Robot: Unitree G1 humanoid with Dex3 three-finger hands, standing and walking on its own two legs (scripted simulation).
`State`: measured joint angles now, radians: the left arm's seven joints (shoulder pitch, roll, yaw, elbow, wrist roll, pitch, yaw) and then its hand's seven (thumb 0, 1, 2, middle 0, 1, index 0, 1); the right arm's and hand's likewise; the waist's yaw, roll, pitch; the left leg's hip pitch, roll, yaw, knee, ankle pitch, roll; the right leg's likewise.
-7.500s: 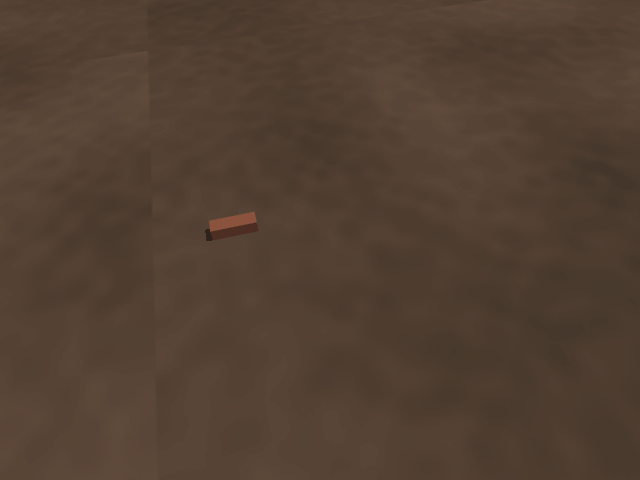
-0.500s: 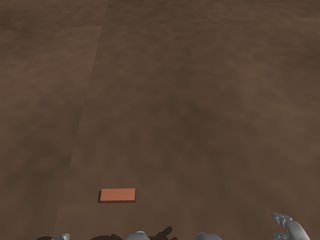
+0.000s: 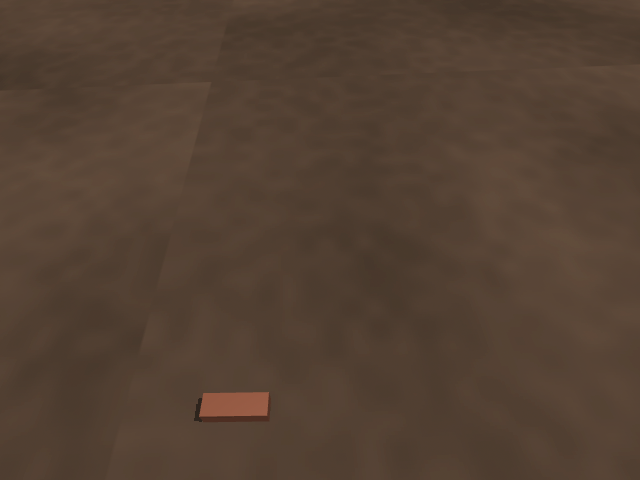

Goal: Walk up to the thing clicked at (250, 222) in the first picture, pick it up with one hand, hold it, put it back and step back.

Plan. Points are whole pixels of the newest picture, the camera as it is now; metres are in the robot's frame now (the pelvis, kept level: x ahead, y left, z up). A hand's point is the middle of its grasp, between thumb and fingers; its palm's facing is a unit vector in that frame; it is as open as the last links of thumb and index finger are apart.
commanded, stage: stand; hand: left
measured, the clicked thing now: (236, 407) +0.46 +0.28 -0.74
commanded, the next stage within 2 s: none
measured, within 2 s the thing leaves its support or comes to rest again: neither
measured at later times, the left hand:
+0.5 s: hand out of the picture +0.14 +0.25 -0.15, palm faces -0.03 -0.95 -0.32, open 7.4 cm
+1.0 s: hand out of the picture +0.17 +0.25 -0.14, palm faces -0.04 -0.94 -0.34, open 7.4 cm
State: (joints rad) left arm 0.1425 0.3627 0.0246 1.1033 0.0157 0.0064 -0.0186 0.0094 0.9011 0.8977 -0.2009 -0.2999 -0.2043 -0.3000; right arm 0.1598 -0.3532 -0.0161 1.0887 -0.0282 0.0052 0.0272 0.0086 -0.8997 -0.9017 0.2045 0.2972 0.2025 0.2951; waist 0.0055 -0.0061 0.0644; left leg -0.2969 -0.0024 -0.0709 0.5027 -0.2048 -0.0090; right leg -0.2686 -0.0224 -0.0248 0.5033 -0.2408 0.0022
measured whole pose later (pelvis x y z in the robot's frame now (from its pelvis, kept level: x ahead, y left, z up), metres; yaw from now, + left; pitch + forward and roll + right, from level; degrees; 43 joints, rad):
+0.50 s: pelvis +0.05 +0.00 +0.01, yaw -1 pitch -1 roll +0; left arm 0.10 0.34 0.00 1.12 0.00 -0.02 -0.01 0.01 0.90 0.90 -0.20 -0.30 -0.20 -0.30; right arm 0.11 -0.34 -0.01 1.13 -0.01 -0.02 0.01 0.01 -0.90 -0.90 0.20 0.30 0.20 0.29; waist 0.00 0.00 0.05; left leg -0.18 0.00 -0.05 0.40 -0.19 -0.02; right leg -0.16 -0.02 0.01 0.40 -0.21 0.02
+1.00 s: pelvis +0.06 +0.00 +0.01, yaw -2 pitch -2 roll +0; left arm 0.06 0.35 0.00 1.13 0.00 -0.01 0.00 0.01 0.90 0.90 -0.20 -0.30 -0.20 -0.30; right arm 0.06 -0.35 0.00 1.14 -0.01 -0.01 0.01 0.01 -0.90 -0.90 0.20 0.30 0.20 0.29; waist 0.00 0.00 0.06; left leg -0.11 0.01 -0.04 0.33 -0.17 -0.02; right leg -0.10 -0.01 0.01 0.33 -0.19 0.02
